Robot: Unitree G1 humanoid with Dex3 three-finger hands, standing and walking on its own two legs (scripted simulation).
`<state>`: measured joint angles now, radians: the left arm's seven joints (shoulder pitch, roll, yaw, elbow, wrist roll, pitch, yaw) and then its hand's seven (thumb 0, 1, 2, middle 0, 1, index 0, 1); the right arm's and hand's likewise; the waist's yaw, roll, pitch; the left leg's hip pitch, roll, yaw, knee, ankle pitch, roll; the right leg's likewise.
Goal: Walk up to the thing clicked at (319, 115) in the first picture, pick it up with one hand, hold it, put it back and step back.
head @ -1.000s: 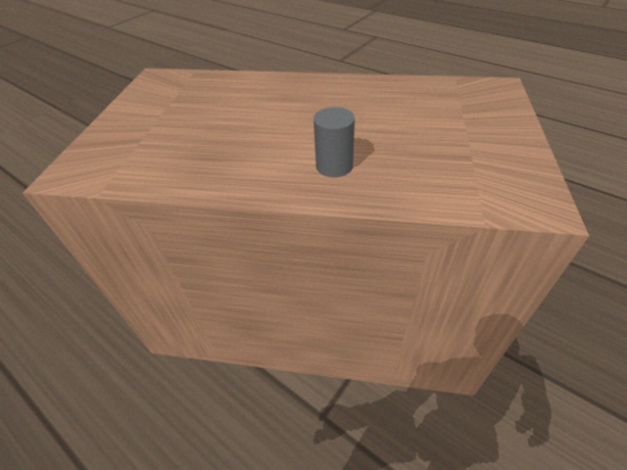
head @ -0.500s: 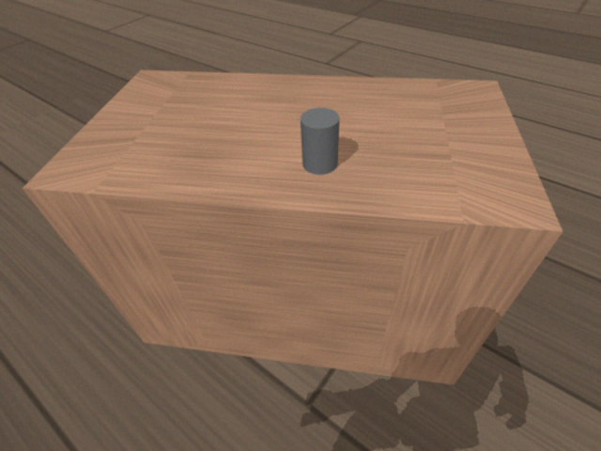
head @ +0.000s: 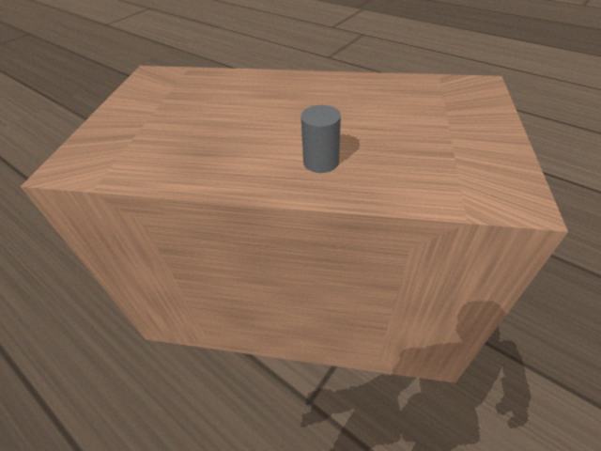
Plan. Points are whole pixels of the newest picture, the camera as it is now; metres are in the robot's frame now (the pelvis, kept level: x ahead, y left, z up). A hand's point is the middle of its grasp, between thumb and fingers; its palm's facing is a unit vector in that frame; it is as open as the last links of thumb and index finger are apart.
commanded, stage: stand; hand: left
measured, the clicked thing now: (320, 139) +0.70 +0.00 +0.02
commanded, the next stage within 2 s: walk up in 0.12 s
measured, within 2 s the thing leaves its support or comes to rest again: neither
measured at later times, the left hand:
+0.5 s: hand out of the picture +0.14 +0.19 -0.17, palm faces -0.11 -0.91 -0.39, open 7.4 cm
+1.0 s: hand (272, 371) +0.30 +0.10 -0.17, palm faces -0.18 -0.92 -0.35, open 7.4 cm
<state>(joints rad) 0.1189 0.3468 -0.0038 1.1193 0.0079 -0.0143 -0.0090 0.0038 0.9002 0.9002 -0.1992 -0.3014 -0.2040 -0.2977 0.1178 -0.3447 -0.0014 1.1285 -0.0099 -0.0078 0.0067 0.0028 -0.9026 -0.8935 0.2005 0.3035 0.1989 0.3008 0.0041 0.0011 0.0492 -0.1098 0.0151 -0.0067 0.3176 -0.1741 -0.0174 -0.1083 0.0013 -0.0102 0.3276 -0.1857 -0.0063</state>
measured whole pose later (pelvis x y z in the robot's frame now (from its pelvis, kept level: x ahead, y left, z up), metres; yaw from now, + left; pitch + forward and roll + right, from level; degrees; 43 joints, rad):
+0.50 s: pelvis +0.06 -0.10 -0.04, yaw -7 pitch -4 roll +0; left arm 0.26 0.43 0.13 0.92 0.05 0.02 -0.10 0.00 0.90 0.90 -0.20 -0.30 -0.20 -0.30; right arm 0.26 -0.48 -0.11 0.99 -0.04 -0.02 -0.03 0.01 -0.90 -0.89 0.20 0.30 0.20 0.30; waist 0.02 0.03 0.11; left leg -0.21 0.16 -0.02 0.91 -0.56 0.01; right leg -0.38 -0.02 -0.01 0.76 -0.30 0.01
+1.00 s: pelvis +0.17 -0.15 -0.02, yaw -11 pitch -2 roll -1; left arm 0.19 0.39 0.03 0.93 -0.01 -0.03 -0.01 0.00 0.90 0.90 -0.20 -0.30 -0.20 -0.30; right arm 0.18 -0.34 -0.01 0.90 -0.01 -0.04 0.01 0.00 -0.90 -0.89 0.20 0.30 0.20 0.30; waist 0.01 -0.02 0.11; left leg -0.30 0.04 0.06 0.63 -0.29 0.01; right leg -0.22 0.00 0.03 0.59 -0.31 -0.01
